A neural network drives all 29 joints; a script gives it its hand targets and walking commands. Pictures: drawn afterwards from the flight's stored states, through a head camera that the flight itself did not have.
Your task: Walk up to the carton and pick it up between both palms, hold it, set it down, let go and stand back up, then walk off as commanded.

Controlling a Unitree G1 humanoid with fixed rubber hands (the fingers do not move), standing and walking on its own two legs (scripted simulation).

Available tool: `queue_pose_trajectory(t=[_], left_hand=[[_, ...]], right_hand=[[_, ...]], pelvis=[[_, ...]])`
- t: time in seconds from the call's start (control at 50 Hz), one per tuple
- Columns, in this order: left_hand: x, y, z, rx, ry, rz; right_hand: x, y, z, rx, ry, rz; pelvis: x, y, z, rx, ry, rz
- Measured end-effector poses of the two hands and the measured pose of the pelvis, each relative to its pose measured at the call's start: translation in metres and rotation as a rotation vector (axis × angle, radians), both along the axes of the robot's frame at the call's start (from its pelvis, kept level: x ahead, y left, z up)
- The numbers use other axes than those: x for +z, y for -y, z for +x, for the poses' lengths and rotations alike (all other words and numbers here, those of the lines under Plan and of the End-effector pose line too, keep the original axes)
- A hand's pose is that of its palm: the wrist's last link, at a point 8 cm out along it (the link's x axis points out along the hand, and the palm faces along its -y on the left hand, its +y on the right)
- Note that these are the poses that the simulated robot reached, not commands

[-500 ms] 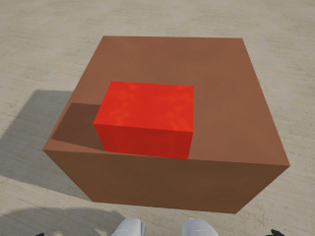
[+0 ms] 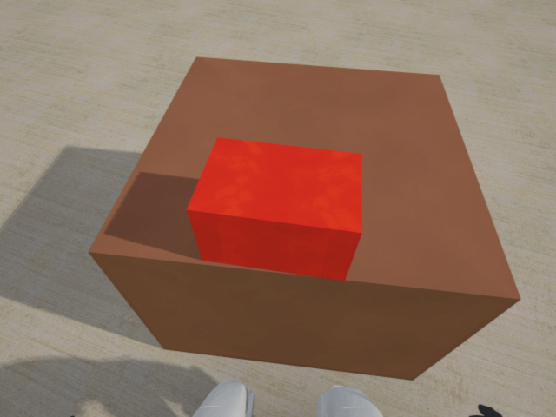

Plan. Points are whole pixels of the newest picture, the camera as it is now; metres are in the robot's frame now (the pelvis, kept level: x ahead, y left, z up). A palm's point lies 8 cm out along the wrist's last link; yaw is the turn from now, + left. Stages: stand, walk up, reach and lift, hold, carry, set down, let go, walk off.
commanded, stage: walk up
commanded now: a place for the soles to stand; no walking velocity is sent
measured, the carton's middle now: (280, 208) +0.47 +0.00 -0.02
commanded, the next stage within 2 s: none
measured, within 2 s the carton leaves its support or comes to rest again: neither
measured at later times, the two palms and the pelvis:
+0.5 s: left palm out of the picture +0.00 +0.36 -0.09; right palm out of the picture +0.05 -0.28 -0.11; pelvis -0.05 +0.02 -0.01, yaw +1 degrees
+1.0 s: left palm out of the picture -0.02 +0.38 -0.10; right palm out of the picture +0.03 -0.26 -0.10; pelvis -0.06 +0.05 +0.00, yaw +2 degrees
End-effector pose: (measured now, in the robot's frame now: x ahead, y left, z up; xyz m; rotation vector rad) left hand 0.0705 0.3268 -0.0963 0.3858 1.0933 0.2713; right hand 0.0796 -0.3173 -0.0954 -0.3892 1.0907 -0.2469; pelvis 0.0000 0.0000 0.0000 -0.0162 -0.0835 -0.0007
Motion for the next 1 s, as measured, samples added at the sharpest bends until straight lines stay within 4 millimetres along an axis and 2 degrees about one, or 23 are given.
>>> queue_pose_trajectory(t=[0.1, 0.18, 0.28, 0.36, 0.52, 0.62, 0.7, 0.76, 0.82, 0.9, 1.0], left_hand=[[0.000, -0.014, -0.006, 0.008, -0.002, 0.001], [-0.001, -0.013, -0.017, 0.011, -0.008, 0.003], [-0.002, -0.006, -0.044, 0.019, -0.038, 0.009], [0.005, -0.013, -0.063, 0.047, -0.051, 0.029], [0.002, -0.033, -0.067, 0.047, -0.030, 0.031], [-0.002, -0.028, -0.077, 0.042, -0.047, 0.021], [-0.007, -0.020, -0.098, 0.047, -0.089, 0.004], [-0.005, -0.025, -0.110, 0.069, -0.112, 0.012], [-0.003, -0.036, -0.113, 0.079, -0.111, 0.025], [-0.006, -0.052, -0.105, 0.072, -0.108, 0.025], [-0.006, -0.052, -0.095, 0.053, -0.095, 0.012]], right_hand=[[0.000, -0.015, -0.007, 0.003, 0.010, 0.012], [-0.002, -0.015, -0.014, 0.006, 0.014, 0.014], [-0.008, -0.010, -0.020, 0.014, 0.014, 0.029], [-0.009, -0.013, -0.022, 0.034, 0.004, 0.037], [-0.013, -0.035, -0.030, 0.042, 0.017, 0.058], [-0.011, -0.030, -0.039, 0.039, 0.008, 0.048], [-0.009, -0.023, -0.044, 0.037, -0.011, 0.042], [-0.006, -0.023, -0.042, 0.049, -0.018, 0.032], [-0.007, -0.030, -0.039, 0.064, -0.023, 0.028], [-0.010, -0.047, -0.041, 0.057, -0.017, 0.036], [-0.006, -0.056, -0.049, 0.035, -0.025, 0.047]], pelvis=[[0.000, -0.013, -0.008, 0.000, 0.012, -0.011], [-0.002, -0.012, -0.018, 0.001, 0.010, -0.009], [-0.003, -0.004, -0.033, 0.000, 0.015, -0.006], [0.000, -0.007, -0.041, 0.017, 0.015, -0.006], [-0.005, -0.026, -0.050, 0.019, 0.035, -0.025], [-0.005, -0.023, -0.059, 0.016, 0.017, -0.020], [-0.003, -0.017, -0.067, 0.016, 0.014, -0.014], [-0.001, -0.020, -0.069, 0.025, 0.010, -0.015], [-0.002, -0.030, -0.069, 0.033, 0.006, -0.025], [-0.005, -0.046, -0.066, 0.027, 0.014, -0.029], [-0.001, -0.049, -0.065, 0.031, 0.012, -0.029]])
